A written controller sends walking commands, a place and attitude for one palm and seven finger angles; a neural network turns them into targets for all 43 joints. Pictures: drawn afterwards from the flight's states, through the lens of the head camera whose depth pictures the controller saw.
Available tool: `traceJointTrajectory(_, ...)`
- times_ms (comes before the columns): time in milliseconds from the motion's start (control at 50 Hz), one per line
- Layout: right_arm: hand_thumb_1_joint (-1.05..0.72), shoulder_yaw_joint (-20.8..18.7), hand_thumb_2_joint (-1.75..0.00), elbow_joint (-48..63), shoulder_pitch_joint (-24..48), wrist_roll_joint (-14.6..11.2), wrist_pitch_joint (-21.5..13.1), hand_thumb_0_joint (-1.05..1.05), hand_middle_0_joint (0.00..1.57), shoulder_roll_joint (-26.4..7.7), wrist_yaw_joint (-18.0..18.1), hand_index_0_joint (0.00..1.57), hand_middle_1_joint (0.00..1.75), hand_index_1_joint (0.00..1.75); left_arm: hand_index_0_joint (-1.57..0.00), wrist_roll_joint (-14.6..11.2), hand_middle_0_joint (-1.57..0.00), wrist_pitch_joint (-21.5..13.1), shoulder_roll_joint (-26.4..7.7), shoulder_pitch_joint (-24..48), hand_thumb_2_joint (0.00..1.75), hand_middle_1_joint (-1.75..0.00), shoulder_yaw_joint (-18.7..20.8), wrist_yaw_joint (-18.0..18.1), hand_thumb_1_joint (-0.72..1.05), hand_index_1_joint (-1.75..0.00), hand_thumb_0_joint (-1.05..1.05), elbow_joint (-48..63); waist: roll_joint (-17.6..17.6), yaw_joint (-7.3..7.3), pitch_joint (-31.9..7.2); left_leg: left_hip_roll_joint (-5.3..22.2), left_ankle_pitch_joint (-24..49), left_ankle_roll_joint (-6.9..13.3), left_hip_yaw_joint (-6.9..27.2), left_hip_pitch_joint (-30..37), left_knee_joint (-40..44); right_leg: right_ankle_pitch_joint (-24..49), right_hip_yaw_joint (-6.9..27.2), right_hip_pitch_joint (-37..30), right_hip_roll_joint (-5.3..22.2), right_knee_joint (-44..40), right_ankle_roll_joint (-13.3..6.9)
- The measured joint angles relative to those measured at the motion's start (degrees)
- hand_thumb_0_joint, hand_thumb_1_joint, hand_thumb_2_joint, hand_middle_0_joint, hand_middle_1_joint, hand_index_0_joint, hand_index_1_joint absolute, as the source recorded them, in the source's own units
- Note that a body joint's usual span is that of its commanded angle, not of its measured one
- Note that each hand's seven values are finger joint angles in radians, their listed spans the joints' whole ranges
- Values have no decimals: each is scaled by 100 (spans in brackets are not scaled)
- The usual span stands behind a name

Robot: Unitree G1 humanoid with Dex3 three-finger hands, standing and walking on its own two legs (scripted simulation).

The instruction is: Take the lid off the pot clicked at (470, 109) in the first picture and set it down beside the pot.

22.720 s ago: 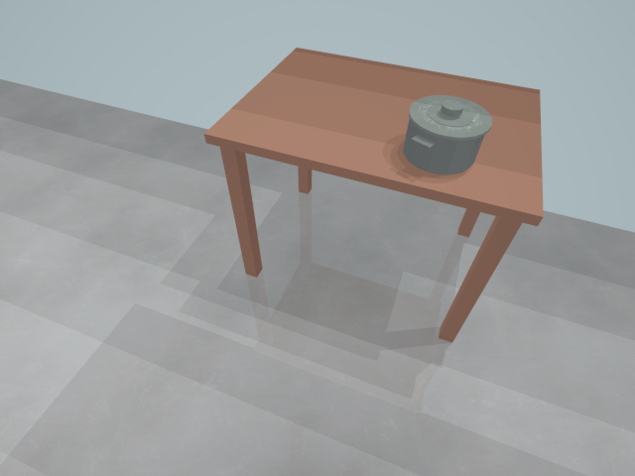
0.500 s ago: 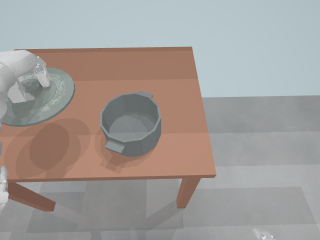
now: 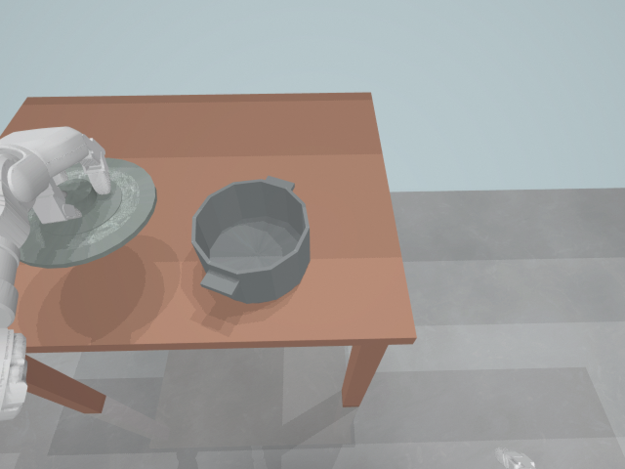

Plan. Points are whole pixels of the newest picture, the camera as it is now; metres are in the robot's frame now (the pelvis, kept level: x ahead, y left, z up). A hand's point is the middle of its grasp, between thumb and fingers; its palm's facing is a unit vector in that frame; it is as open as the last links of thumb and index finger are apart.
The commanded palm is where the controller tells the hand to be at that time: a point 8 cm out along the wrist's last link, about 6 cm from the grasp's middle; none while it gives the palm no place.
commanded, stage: lower the lid onto the table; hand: left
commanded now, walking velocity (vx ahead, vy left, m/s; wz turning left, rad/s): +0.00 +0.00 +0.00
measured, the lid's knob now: (74, 195) +0.44 +0.33 +0.09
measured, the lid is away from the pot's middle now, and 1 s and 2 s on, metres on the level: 0.22 0.22 0.25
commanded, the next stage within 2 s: none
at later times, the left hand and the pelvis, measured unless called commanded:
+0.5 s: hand (74, 201) +0.43 +0.33 +0.08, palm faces -0.43 -0.10 -0.90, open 7.4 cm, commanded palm +0.45 +0.33 +0.15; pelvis +0.01 +0.00 +0.00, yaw -1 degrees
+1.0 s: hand (88, 217) +0.43 +0.33 +0.05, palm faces -0.45 -0.07 -0.89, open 7.4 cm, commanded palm +0.45 +0.33 +0.11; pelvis +0.01 +0.01 -0.01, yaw -1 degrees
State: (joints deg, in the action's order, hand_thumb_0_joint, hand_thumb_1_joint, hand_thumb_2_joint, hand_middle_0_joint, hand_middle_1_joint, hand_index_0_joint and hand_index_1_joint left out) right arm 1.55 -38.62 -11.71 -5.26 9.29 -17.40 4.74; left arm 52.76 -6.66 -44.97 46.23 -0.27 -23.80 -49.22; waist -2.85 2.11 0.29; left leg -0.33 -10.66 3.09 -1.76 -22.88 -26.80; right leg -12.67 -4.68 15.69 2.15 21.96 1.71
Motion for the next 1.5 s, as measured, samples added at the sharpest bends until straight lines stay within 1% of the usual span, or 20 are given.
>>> traceJointTrajectory(60, -91, 27, -90, -29, -33, -2, -24, 0, 20, 11, 58, 20, 30, 30, -76, -39, -62, -78, -32, -36, 91, -89, 106, 39, 12, -100, 4, -151, 31, 35, -24, 21, -26, -10, -10, -9, -29, -16, 14, 12, -18, 21, -3)
traceJointTrajectory(160, -91, 16, -90, -86, -99, -18, -97, 0, 20, -12, 108, 20, 30, 30, -76, 99, -62, -59, -97, 47, 91, -89, 18, 112, 12, -100, 3, -320, 67, 58, -12, 46, -70, -22, -10, -75, -99, -41, 19, 68, -41, 62, -20)
traceJointTrajectory(200, -91, -1, -90, -99, -124, -16, -116, 0, 20, -30, 122, 20, 30, 30, -76, 107, -62, -82, -117, 35, 91, -89, 27, 134, 12, -100, 3, -342, 66, 65, -7, 51, -85, -20, -17, -108, -123, -48, 26, 100, -45, 76, -18)
traceJointTrajectory(280, -91, -14, -90, -132, -152, -21, -125, 0, 20, -59, 145, 20, 30, 30, -76, 57, -62, -127, -157, 11, 91, -89, 115, 136, 12, -100, 4, -467, 70, 97, -10, 61, -130, -10, -40, -175, -181, -71, 52, 166, -49, 112, -2)
traceJointTrajectory(400, -91, -57, -90, -152, -209, -10, -137, 0, 20, -55, 166, 20, 30, 30, -76, 151, -62, -219, -180, -91, 91, -89, 194, 162, 12, -100, 3, -386, 103, 131, -49, 58, -196, 7, -67, -272, -252, -113, 81, 260, -41, 158, 12)
traceJointTrajectory(480, -91, -68, -90, -157, -204, 3, -126, 0, 20, -44, 143, 20, 30, 30, -75, 98, -62, -329, -161, -131, 91, -89, 302, 239, 12, -100, 4, -419, 101, 146, -78, 53, -239, 24, -84, -331, -309, -138, 98, 315, -33, 191, 27)
traceJointTrajectory(540, -91, -79, -90, -120, -193, 15, -100, 0, 20, -16, 110, 20, 30, 30, -75, 136, -61, -338, -161, -191, 91, -89, 371, 281, 12, -100, 4, -391, 107, 165, -94, 48, -255, 35, -100, -374, -330, -149, 115, 364, -25, 217, 31)
traceJointTrajectory(600, -91, -86, -90, -96, -183, 20, -87, 0, 20, 5, 78, 21, 30, 30, -75, 188, -61, -341, -138, -205, 91, -89, 344, 337, 12, -100, 3, -415, 93, 162, -99, 41, -265, 43, -99, -425, -361, -158, 114, 411, -17, 242, 29)
traceJointTrajectory(660, -91, -79, -90, -72, -164, 27, -65, 0, 20, 28, 62, 21, 30, 30, -75, 187, -61, -361, -121, -253, 91, -89, 380, 366, 12, -100, 3, -432, 84, 154, -94, 35, -266, 55, -107, -465, -379, -157, 122, 453, -10, 261, 42)
traceJointTrajectory(820, -91, -73, -90, -109, -179, 40, -82, 0, 20, 73, 89, 21, 30, 30, -75, 208, -61, -403, 17, -246, 91, -89, 156, 424, 12, -100, 3, -438, 81, 92, -128, 20, -255, 67, -85, -553, -419, -158, 101, 532, 2, 308, 26)
traceJointTrajectory(880, -91, -54, -90, -134, -168, 29, -104, 0, 20, 75, 112, 21, 30, 30, -75, 193, -61, -409, 41, -206, 91, -89, 144, 491, 12, -100, 3, -561, 96, 106, -138, 29, -262, 69, -95, -583, -452, -165, 114, 571, -3, 347, 35)
traceJointTrajectory(940, -91, -59, -90, -139, -189, 27, -137, 0, 20, 70, 124, 21, 30, 30, -76, 255, -61, -375, 58, -176, 91, -89, 97, 544, 12, -100, 3, -599, 113, 131, -144, 35, -259, 65, -100, -615, -468, -168, 120, 613, -9, 379, 19)
traceJointTrajectory(1040, -91, -57, -90, -133, -246, 33, -160, 0, 20, 45, 145, 21, 30, 30, -75, 290, -61, -426, 35, -221, 91, -89, 261, 671, 12, -100, 3, -711, 135, 202, -173, 59, -268, 57, -122, -670, -513, -174, 148, 687, -26, 437, 28)
traceJointTrajectory(1100, -91, -68, -90, -151, -303, 25, -180, 0, 20, 25, 149, 21, 30, 30, -75, 321, -61, -346, 6, -164, 91, -89, 181, 713, 13, -100, 3, -868, 146, 225, -184, 77, -288, 49, -126, -717, -561, -191, 156, 738, -41, 485, 24)
traceJointTrajectory(1160, -91, -65, -90, -166, -348, 16, -196, 0, 20, -6, 161, 21, 30, 30, -75, 356, -61, -332, -32, -148, 91, -89, 180, 707, 13, -100, 3, -967, 149, 246, -166, 94, -306, 46, -130, -779, -617, -206, 164, 802, -54, 539, 23)
traceJointTrajectory(1220, -91, -64, -90, -177, -398, 13, -215, 0, 20, -22, 200, 21, 30, 30, -75, 365, -61, -376, -91, -206, 91, -89, 264, 675, 13, -100, 3, -988, 155, 271, -154, 113, -329, 43, -136, -842, -671, -220, 174, 867, -70, 586, 27)
traceJointTrajectory(1320, -91, -80, -90, -238, -492, 16, -251, 0, 20, -30, 254, 21, 30, 30, -75, 363, -61, -459, -143, -247, 91, -89, 254, 649, 13, -100, 3, -985, 161, 278, -181, 136, -382, 37, -126, -955, -776, -259, 169, 966, -90, 663, 22)
traceJointTrajectory(1400, -91, -89, -90, -268, -517, 21, -263, 0, 20, -32, 267, 21, 30, 30, -75, 358, -61, -537, -166, -266, 91, -89, 309, 683, 13, -100, 3, -997, 159, 294, -205, 152, -429, 36, -124, -1058, -869, -297, 171, 1062, -102, 740, 18)
traceJointTrajectory(1500, -91, -97, -90, -271, -511, 33, -265, 0, 20, -22, 253, 21, 30, 30, -75, 410, -61, -568, -167, -254, 91, -89, 334, 762, 13, -100, 3, -1048, 152, 316, -244, 167, -482, 40, -130, -1198, -981, -341, 182, 1203, -111, 844, 15)
